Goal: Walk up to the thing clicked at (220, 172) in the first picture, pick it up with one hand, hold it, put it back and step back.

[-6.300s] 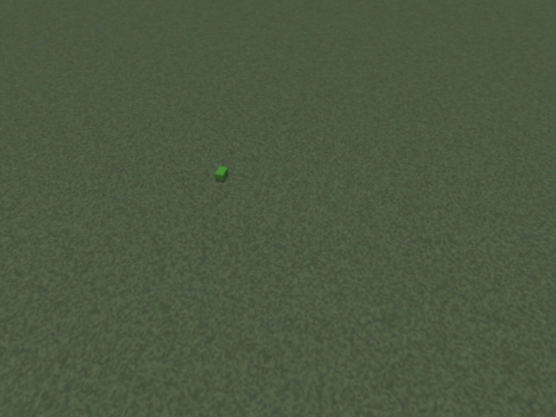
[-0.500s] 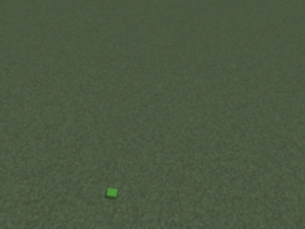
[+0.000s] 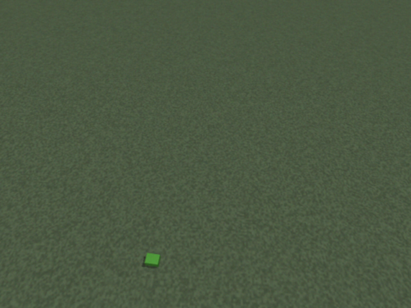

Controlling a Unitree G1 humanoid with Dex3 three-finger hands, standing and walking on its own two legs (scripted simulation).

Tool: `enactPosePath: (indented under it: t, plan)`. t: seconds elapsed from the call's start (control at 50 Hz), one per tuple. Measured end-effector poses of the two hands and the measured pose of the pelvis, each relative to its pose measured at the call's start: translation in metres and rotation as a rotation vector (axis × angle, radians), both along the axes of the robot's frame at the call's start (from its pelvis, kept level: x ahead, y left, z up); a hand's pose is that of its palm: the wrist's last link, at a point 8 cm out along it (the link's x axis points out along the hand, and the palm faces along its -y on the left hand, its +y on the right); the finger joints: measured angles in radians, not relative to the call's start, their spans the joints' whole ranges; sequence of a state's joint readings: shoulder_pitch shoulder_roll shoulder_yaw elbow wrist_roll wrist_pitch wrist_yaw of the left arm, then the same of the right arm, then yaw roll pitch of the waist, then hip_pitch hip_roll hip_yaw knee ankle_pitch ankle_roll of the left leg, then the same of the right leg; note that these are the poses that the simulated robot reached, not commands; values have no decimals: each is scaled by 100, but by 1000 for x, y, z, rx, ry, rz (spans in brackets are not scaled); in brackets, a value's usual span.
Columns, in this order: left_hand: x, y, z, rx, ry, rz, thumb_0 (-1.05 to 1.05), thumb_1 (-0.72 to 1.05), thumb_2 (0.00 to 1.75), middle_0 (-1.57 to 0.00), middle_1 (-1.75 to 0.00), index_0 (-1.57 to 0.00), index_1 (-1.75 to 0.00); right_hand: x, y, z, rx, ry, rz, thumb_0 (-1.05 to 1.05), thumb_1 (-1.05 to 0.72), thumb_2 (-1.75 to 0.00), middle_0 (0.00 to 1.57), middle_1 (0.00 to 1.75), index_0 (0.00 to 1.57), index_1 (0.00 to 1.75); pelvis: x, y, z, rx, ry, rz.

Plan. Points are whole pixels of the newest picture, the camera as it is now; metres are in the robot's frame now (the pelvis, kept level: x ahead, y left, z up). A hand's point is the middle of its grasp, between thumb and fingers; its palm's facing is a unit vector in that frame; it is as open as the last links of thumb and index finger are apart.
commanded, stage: stand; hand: left
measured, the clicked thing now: (152, 259) +0.44 +0.24 -0.76
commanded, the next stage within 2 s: none
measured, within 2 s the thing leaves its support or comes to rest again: neither
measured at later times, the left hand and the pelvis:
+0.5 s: hand out of the picture +0.05 +0.25 -0.16, palm faces -0.01 -0.94 -0.34, open 7.4 cm; pelvis -0.01 -0.01 +0.00, yaw +0 degrees
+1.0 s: hand out of the picture +0.07 +0.24 -0.16, palm faces -0.02 -0.94 -0.34, open 7.4 cm; pelvis +0.00 -0.01 +0.00, yaw -1 degrees
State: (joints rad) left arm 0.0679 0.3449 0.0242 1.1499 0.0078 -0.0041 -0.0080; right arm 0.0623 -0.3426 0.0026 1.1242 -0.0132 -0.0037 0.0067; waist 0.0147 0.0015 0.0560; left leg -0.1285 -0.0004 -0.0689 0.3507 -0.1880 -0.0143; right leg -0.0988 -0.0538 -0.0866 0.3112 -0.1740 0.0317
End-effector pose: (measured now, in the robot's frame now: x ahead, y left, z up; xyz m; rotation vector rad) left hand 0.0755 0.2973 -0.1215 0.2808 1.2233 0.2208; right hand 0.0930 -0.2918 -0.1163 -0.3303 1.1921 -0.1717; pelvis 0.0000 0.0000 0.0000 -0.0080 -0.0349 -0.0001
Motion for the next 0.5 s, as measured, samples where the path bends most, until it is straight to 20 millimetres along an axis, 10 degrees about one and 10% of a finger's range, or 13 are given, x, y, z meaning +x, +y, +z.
enactPosePath:
  t: [0.5]
  plan:
    - [-30,-4,-1,8,53,-9,1,90,90,-21,-30,-20,-30,-33,-10,-5,5,56,-26,1,-90,-90,20,30,21,30,-9,-5,0,3,-5,-4]
